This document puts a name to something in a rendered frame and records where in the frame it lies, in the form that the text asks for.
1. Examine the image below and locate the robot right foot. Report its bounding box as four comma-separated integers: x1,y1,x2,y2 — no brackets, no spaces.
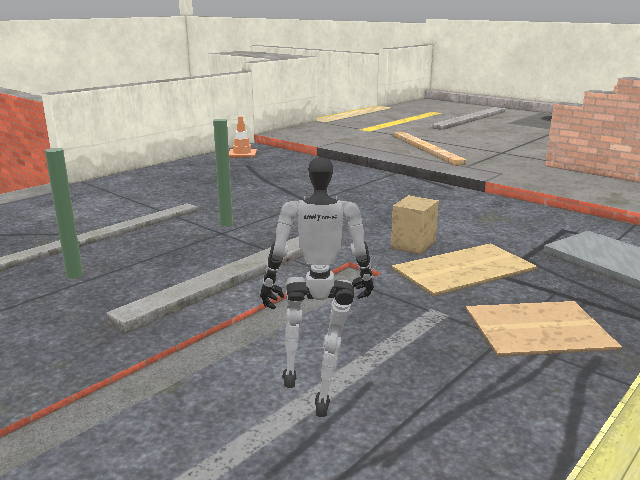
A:
315,392,330,417

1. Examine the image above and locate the robot torso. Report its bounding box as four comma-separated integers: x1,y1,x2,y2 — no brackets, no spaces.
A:
297,196,344,300

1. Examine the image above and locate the robot right upper arm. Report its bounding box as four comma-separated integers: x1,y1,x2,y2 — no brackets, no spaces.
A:
341,201,367,257

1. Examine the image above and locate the robot left forearm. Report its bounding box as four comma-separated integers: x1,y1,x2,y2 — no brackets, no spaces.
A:
263,241,283,287

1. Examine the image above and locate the robot left upper arm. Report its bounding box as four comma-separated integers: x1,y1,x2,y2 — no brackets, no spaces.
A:
272,200,300,257

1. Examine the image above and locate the robot right forearm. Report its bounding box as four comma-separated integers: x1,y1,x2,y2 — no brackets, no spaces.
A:
356,241,373,281

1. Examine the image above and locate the robot left hand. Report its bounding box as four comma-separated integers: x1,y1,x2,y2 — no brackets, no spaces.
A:
260,284,284,309

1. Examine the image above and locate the robot right hand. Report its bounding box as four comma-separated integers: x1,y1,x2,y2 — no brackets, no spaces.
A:
352,277,374,299

